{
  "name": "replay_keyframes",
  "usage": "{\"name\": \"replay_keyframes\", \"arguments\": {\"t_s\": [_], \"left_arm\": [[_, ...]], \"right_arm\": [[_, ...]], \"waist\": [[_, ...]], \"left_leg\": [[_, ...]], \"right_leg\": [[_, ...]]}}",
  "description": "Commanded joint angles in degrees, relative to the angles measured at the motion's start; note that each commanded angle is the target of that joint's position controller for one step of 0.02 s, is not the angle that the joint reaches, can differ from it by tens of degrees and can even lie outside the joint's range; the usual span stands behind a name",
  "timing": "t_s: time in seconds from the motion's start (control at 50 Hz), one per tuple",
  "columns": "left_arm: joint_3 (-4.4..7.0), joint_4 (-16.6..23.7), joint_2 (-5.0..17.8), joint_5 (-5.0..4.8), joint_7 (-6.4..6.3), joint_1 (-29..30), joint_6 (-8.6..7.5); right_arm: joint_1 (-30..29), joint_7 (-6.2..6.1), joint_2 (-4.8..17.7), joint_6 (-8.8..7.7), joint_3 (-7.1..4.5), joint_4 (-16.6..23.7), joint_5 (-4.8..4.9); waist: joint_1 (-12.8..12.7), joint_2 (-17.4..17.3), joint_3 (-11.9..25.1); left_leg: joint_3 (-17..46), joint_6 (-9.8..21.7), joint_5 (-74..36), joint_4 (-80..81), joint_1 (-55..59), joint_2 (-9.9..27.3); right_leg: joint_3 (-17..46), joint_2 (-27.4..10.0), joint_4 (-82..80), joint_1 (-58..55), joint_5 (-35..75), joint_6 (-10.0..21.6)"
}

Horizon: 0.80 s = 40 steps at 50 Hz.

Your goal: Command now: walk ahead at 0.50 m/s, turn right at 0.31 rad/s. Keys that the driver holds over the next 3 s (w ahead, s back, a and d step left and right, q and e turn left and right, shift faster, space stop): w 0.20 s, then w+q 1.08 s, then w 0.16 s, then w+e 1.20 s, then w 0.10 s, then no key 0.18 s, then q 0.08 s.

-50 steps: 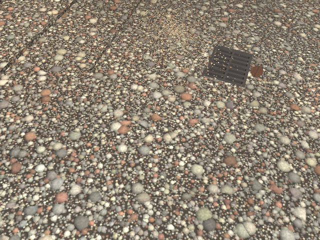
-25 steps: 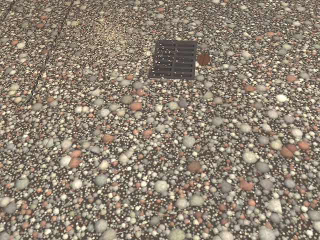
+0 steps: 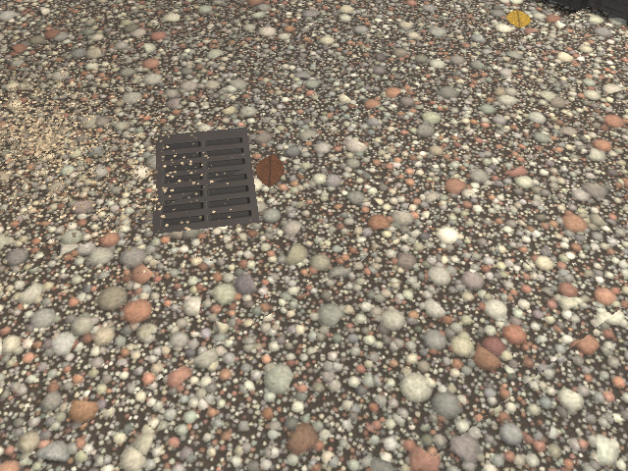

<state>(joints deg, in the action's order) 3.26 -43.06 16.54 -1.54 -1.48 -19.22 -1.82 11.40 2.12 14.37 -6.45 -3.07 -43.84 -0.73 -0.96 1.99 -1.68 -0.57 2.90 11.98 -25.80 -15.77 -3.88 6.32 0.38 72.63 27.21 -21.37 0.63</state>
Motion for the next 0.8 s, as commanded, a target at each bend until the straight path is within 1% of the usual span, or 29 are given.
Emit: {"name": "replay_keyframes", "arguments": {"t_s": [0.02, 0.04, 0.08, 0.12, 0.16, 0.2, 0.22, 0.24, 0.26, 0.28, 0.3, 0.32, 0.34, 0.36, 0.38, 0.4, 0.42, 0.44, 0.46, 0.48, 0.52, 0.54, 0.56, 0.6, 0.64, 0.7, 0.74, 0.78, 0.8], "left_arm": [[1.38, 5.1, 4.0, 0.61, 0.34, 0.7, -1.00], [0.87, 5.8, 2.8, 1.05, 0.58, 2.2, -1.10], [0.04, 7.3, 1.5, 1.58, 1.05, 6.1, -1.66], [-0.69, 8.4, 0.4, 1.35, 1.79, 10.9, -2.51], [-0.86, 9.5, 0.6, 1.07, 2.52, 15.7, -3.01], [-0.73, 11.0, 1.3, 0.62, 3.05, 19.7, -3.35], [-0.58, 11.9, 1.8, 0.64, 3.25, 21.4, -3.53], [-0.35, 12.5, 2.4, 0.65, 3.45, 22.5, -3.68], [0.08, 12.5, 3.5, 0.70, 3.67, 21.3, -3.89], [0.73, 11.9, 5.0, 0.87, 3.66, 18.7, -4.02], [1.75, 10.3, 6.9, 1.11, 3.41, 12.7, -4.08], [3.01, 8.0, 9.7, 1.59, 2.83, 3.9, -4.02], [4.14, 7.5, 14.6, 3.01, 2.11, -3.5, -3.77], [3.58, 6.9, 12.5, 2.17, 2.36, -4.4, -3.14], [2.33, 6.7, 7.9, 1.50, 2.27, -3.2, -2.77], [1.87, 6.5, 6.7, 1.10, 2.23, 0.5, -2.69], [1.37, 6.3, 5.1, 1.32, 2.43, 3.5, -2.87], [1.11, 6.1, 3.9, 1.64, 2.72, 6.0, -3.27], [1.24, 5.8, 3.8, 2.04, 2.91, 7.8, -3.82], [1.48, 5.3, 3.8, 2.02, 2.99, 8.9, -4.41], [1.94, 4.2, 4.5, 2.36, 2.89, 10.3, -5.65], [2.17, 3.5, 4.9, 2.44, 2.67, 10.2, -5.91], [2.39, 2.7, 5.4, 2.26, 2.35, 9.8, -5.92], [2.72, 1.7, 6.3, 1.98, 1.71, 9.2, -5.56], [3.18, 0.6, 7.6, 1.64, 1.21, 7.2, -5.18], [3.85, -1.2, 9.0, 0.61, 0.97, 4.7, -4.36], [4.30, -2.1, 9.8, 0.05, 0.84, 3.4, -3.53], [4.79, -2.8, 10.9, -0.49, 0.74, 2.3, -2.52], [5.03, -2.8, 11.7, -0.66, 0.64, 2.5, -2.09]], "right_arm": [[1.2, -0.37, 5.6, -1.12, -1.41, 1.1, 0.66], [1.7, -0.55, 6.6, -1.08, -1.63, 0.3, 0.96], [2.2, -0.97, 8.1, -0.54, -1.87, -0.6, 1.35], [3.1, -1.34, 9.2, 0.04, -1.96, -1.4, 1.89], [6.2, -1.45, 10.2, 0.44, -1.97, -2.9, 2.43], [9.1, -1.42, 10.8, 0.92, -1.90, -4.4, 2.63], [10.4, -1.39, 10.8, 1.28, -1.86, -5.1, 2.73], [11.3, -1.46, 11.1, 1.68, -1.90, -5.7, 2.74], [11.4, -1.65, 11.7, 1.98, -2.00, -6.0, 2.57], [10.6, -1.82, 12.5, 2.24, -2.19, -5.9, 2.52], [9.3, -1.91, 12.9, 2.47, -2.14, -5.6, 2.60], [8.5, -1.94, 12.0, 2.41, -1.59, -4.6, 2.08], [12.0, -1.72, 7.1, 1.65, -0.03, -2.7, 1.25], [17.1, -1.45, 4.8, 1.08, 0.98, -3.7, 1.60], [12.0, -1.39, 10.9, 1.14, -0.81, -3.1, 3.18], [8.1, -1.51, 11.5, 1.37, -1.25, -1.6, 3.59], [6.3, -1.77, 10.5, 1.83, -1.28, -1.2, 2.98], [6.5, -1.86, 9.5, 2.63, -1.51, -1.3, 2.47], [8.1, -1.92, 7.7, 3.46, -1.29, -1.5, 2.65], [8.7, -1.99, 6.0, 4.18, -1.00, -1.6, 2.63], [7.5, -2.29, 6.1, 4.98, -1.50, -0.8, 2.33], [6.7, -2.31, 6.0, 5.07, -1.60, -0.4, 2.26], [5.5, -2.13, 5.7, 4.92, -1.55, 0.1, 2.01], [2.3, -1.28, 4.6, 4.36, -1.07, 1.0, 1.92], [-1.7, -0.26, 4.1, 4.08, -0.66, 2.4, 1.89], [-6.1, 0.62, 4.9, 4.59, -0.74, 4.7, 2.04], [-8.8, 1.04, 5.5, 4.98, -0.83, 6.3, 1.89], [-10.3, 1.39, 5.7, 5.23, -0.96, 7.6, 1.53], [-9.5, 1.54, 6.3, 5.26, -1.31, 7.9, 1.43]], "waist": [[0.1, -7.3, 1.8], [0.3, -7.1, 1.4], [1.0, -6.0, 1.2], [2.7, -5.6, 0.6], [4.7, -5.0, 0.0], [5.6, -5.0, -0.8], [5.8, -5.0, -1.3], [5.4, -5.1, -1.5], [4.0, -5.9, -1.0], [1.9, -6.4, 0.7], [-1.7, -6.1, 4.2], [-5.8, -5.0, 10.1], [-6.6, 3.8, 19.5], [-5.1, 12.1, 27.2], [-6.4, 7.2, 19.4], [-5.0, 5.6, 11.5], [-3.3, 2.9, 7.4], [-1.3, 3.0, 4.6], [0.5, 3.4, 3.7], [1.4, 3.3, 2.8], [2.4, 2.3, 1.0], [2.5, 1.8, 0.4], [2.3, 1.7, 0.2], [1.2, 1.0, -0.3], [-0.5, -0.2, -0.9], [-1.8, -0.6, -2.9], [-2.5, -1.0, -4.5], [-2.5, -1.0, -4.9], [-1.6, -0.8, -4.2]], "left_leg": [[14.7, 9.4, -23.6, 12.6, 9.4, 15.8], [13.2, 9.8, -27.1, 13.6, 9.2, 16.0], [10.2, 10.0, -29.4, 15.1, 8.8, 15.4], [6.4, 8.6, -27.7, 16.4, 7.6, 13.0], [5.4, 8.1, -24.9, 16.9, 8.9, 12.9], [6.1, 7.9, -23.4, 16.3, 12.5, 14.4], [7.0, 7.8, -23.9, 15.3, 14.4, 15.4], [7.6, 7.5, -25.3, 13.9, 16.2, 16.1], [8.3, 6.9, -28.3, 11.8, 17.5, 17.1], [8.2, 6.3, -34.6, 8.4, 17.9, 16.9], [7.2, 5.2, -40.8, 1.7, 16.0, 15.4], [6.0, 3.5, -37.6, -9.0, 9.4, 12.5], [3.4, 0.1, -16.0, -29.2, -9.6, 6.0], [6.4, -0.9, 21.9, -41.1, -20.2, 2.0], [8.3, -0.7, 20.1, -45.0, -25.0, 4.8], [6.6, -1.0, 15.1, -44.3, -26.7, 7.0], [5.7, -1.5, 11.7, -42.1, -25.3, 8.8], [6.0, -1.9, 9.1, -39.9, -22.3, 10.3], [6.2, -2.3, 7.1, -38.4, -18.6, 11.2], [5.8, -2.9, 5.9, -37.6, -17.1, 11.4], [7.5, -3.5, -0.5, -34.5, -17.8, 11.9], [7.6, -3.7, -4.4, -31.5, -18.6, 11.8], [7.6, -3.8, -8.5, -27.6, -18.9, 11.7], [5.8, -3.3, -15.9, -19.3, -17.2, 11.2], [4.2, -2.7, -20.2, -13.7, -16.2, 10.6], [4.6, -1.5, -18.9, -9.3, -18.8, 11.0], [3.9, -0.5, -15.3, -7.0, -21.2, 10.8], [1.5, 0.8, -9.2, -6.0, -21.2, 9.6], [-0.1, 1.7, -6.0, -5.6, -18.8, 8.3]], "right_leg": [[1.6, -5.5, -8.3, 10.4, 4.4, -0.5], [0.3, -5.9, -11.9, 11.0, 6.0, -0.9], [-1.9, -6.6, -20.1, 10.7, 11.1, -1.1], [-4.1, -5.7, -30.4, 7.1, 19.2, -0.5], [-5.7, -4.1, -36.8, 5.0, 24.8, -0.2], [-5.8, -3.3, -40.3, 5.3, 25.5, 0.6], [-5.7, -3.0, -41.5, 5.7, 23.9, 1.2], [-5.5, -2.6, -42.7, 5.6, 21.8, 1.7], [-4.7, -2.5, -43.1, 3.7, 21.1, 2.5], [-5.3, -1.4, -43.8, -0.5, 18.7, 3.3], [-6.6, -0.2, -45.4, -9.8, 19.4, 4.7], [-4.7, -2.7, -44.4, -24.3, 22.0, 7.0], [12.3, -17.0, -42.8, -46.5, 21.1, 13.6], [29.3, -24.8, -48.3, -53.0, 13.2, 18.0], [25.5, -22.3, -51.3, -47.1, 8.6, 15.4], [18.1, -20.5, -53.4, -39.2, 10.7, 13.6], [13.1, -18.4, -55.8, -32.1, 13.3, 12.8], [9.0, -16.8, -58.5, -25.7, 14.9, 12.1], [6.3, -16.1, -61.3, -21.1, 14.6, 12.0], [4.1, -15.9, -63.3, -18.3, 16.1, 12.4], [-0.9, -15.7, -65.3, -16.3, 20.3, 12.0], [-3.8, -14.9, -65.6, -16.4, 22.1, 11.6], [-6.3, -14.2, -65.5, -16.9, 23.3, 11.1], [-10.8, -12.9, -65.0, -17.4, 23.8, 9.8], [-12.8, -13.6, -64.6, -18.7, 22.7, 9.3], [-13.8, -16.1, -63.0, -24.0, 20.3, 8.5], [-14.4, -17.3, -61.1, -28.2, 20.1, 7.5], [-15.1, -18.2, -57.7, -31.2, 25.1, 6.7], [-15.9, -18.1, -54.7, -31.9, 32.7, 6.1]]}}
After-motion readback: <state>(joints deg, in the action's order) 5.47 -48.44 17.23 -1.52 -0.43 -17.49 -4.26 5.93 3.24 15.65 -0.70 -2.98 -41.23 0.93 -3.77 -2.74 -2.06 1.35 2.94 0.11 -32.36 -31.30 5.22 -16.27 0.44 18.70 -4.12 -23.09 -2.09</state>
